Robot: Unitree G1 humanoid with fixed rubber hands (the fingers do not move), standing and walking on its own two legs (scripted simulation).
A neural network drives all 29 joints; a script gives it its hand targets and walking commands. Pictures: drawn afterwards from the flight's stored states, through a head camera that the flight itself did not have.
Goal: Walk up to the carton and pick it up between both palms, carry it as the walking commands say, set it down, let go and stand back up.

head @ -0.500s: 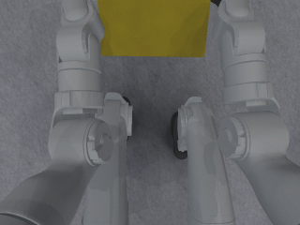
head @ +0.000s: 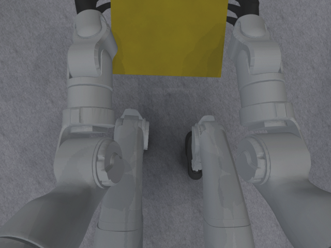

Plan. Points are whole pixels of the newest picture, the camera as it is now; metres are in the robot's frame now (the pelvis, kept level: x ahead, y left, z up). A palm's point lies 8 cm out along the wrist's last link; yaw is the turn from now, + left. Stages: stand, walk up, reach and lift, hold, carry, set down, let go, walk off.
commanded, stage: reach and lift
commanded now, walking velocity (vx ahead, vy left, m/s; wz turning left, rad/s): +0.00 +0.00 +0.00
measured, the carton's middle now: (164, 27) +0.54 +0.03 -0.15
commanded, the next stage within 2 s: none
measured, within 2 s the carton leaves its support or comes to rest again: neither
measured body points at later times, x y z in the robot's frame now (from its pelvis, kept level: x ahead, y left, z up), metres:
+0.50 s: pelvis +0.00 +0.00 +0.05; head +0.28 +0.02 +0.40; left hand +0.51 +0.17 +0.01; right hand +0.52 -0.12 -0.01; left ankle +0.19 +0.14 -0.50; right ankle +0.13 -0.12 -0.50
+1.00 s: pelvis +0.04 +0.00 +0.11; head +0.20 +0.01 +0.53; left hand +0.49 +0.17 +0.11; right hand +0.49 -0.12 +0.10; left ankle +0.19 +0.14 -0.50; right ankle +0.13 -0.12 -0.50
